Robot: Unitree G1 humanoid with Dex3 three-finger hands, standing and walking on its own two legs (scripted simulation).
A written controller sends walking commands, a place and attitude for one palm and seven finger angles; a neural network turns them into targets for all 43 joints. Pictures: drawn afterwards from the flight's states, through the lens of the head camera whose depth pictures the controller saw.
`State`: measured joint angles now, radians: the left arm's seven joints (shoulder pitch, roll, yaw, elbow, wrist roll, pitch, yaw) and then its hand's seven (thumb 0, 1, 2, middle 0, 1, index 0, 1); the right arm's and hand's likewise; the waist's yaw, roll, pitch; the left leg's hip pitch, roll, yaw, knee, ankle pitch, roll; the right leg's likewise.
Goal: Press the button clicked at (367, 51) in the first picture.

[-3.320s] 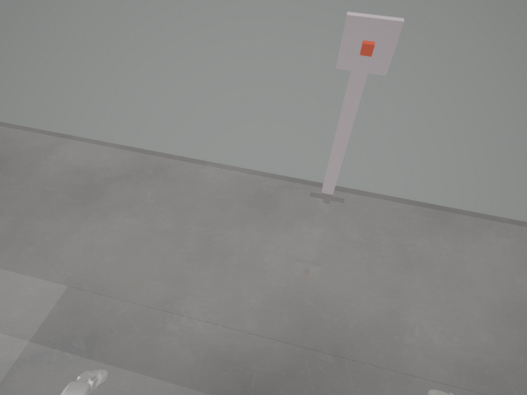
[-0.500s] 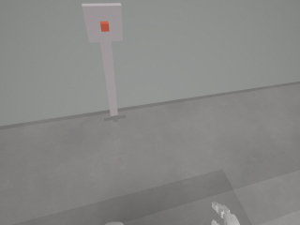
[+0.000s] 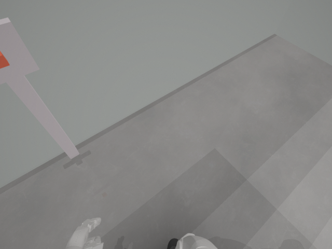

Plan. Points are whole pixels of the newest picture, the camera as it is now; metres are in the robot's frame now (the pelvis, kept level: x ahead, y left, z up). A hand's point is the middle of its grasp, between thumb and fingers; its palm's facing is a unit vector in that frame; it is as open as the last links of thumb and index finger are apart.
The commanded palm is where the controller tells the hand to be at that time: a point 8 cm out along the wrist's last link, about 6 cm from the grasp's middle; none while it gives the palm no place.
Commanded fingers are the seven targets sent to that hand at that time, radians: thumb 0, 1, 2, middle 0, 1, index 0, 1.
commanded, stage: walk to a spot facing it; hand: left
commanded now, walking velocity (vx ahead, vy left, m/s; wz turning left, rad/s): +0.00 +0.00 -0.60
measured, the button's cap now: out of the picture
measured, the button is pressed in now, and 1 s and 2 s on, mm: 0 0 0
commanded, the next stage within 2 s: turn to face it in 1.92 s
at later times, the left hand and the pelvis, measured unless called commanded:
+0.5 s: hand (68, 222) +0.20 +0.27 -0.16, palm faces -0.17 -0.96 -0.23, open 7.4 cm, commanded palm none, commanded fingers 0.00 0.90 0.90 -0.20 -0.30 -0.20 -0.30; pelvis +0.08 +0.07 +0.02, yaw -17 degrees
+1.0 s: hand (117, 189) +0.28 +0.14 -0.13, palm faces -0.56 -0.78 -0.29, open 7.4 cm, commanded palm none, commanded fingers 0.00 0.90 0.90 -0.20 -0.30 -0.20 -0.30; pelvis +0.07 +0.04 +0.02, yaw -36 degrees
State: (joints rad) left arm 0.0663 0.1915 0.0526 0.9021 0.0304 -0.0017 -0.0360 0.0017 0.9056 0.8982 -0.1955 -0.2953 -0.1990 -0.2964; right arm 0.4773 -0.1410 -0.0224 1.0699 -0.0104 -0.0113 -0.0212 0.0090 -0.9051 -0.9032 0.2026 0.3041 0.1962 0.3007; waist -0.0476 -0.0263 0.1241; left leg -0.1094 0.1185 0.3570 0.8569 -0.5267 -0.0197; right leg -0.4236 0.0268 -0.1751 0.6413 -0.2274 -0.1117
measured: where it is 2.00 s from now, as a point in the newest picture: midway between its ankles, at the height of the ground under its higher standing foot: outside the picture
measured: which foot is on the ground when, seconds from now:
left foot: up 0.00-0.40, down 0.42-0.88, up 0.90-1.00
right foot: down 0.00-0.42, up 0.44-0.86, down 0.88-1.00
